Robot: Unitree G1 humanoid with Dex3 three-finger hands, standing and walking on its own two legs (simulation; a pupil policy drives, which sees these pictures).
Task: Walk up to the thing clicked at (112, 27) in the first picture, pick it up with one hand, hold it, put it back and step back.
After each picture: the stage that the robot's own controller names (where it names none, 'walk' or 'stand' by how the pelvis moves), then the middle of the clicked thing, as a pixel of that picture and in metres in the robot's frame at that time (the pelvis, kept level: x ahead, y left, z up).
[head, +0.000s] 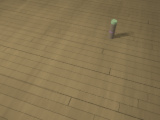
stand; (112, 29) +1.61 -0.36 -0.66
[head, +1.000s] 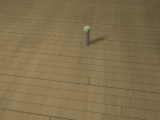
walk; (86, 36) +1.52 +0.05 -0.63
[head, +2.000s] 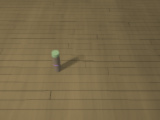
walk; (56, 61) +1.01 +0.30 -0.64
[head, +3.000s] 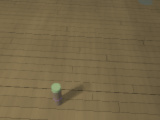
walk; (57, 95) +0.63 +0.21 -0.63
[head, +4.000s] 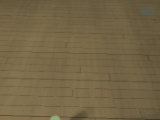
stand; out of the picture +0.41 +0.19 -0.64
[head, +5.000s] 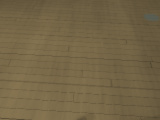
stand; out of the picture +0.39 +0.18 -0.65
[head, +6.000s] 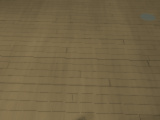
stand; out of the picture +0.40 +0.19 -0.66
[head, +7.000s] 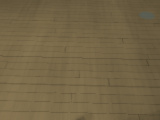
stand; out of the picture +0.39 +0.20 -0.66
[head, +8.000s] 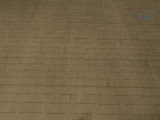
stand; out of the picture +0.39 +0.20 -0.66
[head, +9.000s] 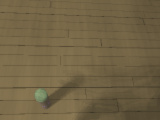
go down; (43, 99) +0.41 +0.20 -0.53
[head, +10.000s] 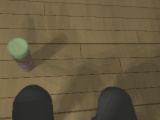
go down; (23, 57) +0.45 +0.25 -0.27
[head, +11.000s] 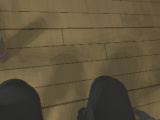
close in; out of the picture +0.44 +0.28 -0.21
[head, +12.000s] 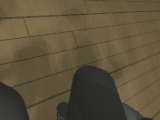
close; out of the picture +0.42 +0.31 -0.15
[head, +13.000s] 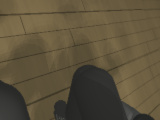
lift; out of the picture +0.41 +0.31 -0.16
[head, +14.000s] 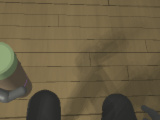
lift; (11, 77) +0.32 +0.22 +0.01
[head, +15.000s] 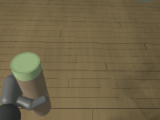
hold; (35, 89) +0.32 +0.16 +0.04
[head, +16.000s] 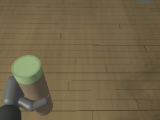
hold; (36, 90) +0.31 +0.16 +0.04
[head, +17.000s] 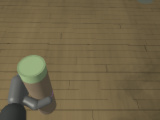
crouch; (40, 89) +0.32 +0.15 +0.03
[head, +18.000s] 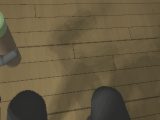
crouch; (2, 44) +0.45 +0.22 -0.05
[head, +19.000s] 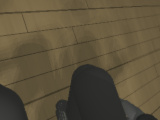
lower; out of the picture +0.41 +0.32 -0.16
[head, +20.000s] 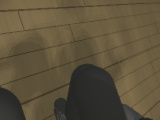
lower; out of the picture +0.42 +0.32 -0.16
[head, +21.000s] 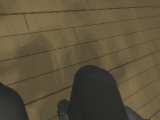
lower; out of the picture +0.41 +0.31 -0.15
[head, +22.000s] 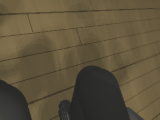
lower; out of the picture +0.40 +0.31 -0.16
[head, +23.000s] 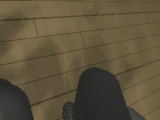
loosen; out of the picture +0.40 +0.28 -0.14
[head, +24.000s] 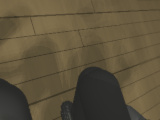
withdraw; out of the picture +0.40 +0.28 -0.16
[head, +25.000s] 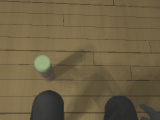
walk; (46, 70) +0.44 +0.21 -0.35
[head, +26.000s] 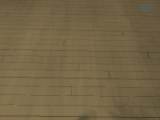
stand; out of the picture +0.37 +0.16 -0.59
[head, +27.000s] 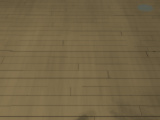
stand; out of the picture +0.38 +0.18 -0.60
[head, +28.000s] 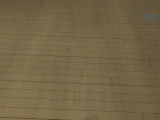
stand; out of the picture +0.38 +0.15 -0.65
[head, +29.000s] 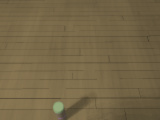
walk; (60, 112) +0.44 +0.18 -0.63
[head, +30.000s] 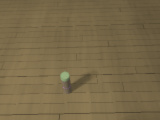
walk; (66, 83) +0.71 +0.18 -0.63
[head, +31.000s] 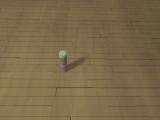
stand; (63, 62) +1.01 +0.19 -0.64
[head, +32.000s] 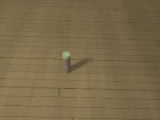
stand; (66, 63) +1.01 +0.17 -0.66
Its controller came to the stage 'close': yes
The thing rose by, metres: 0.68
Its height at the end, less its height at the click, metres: +0.00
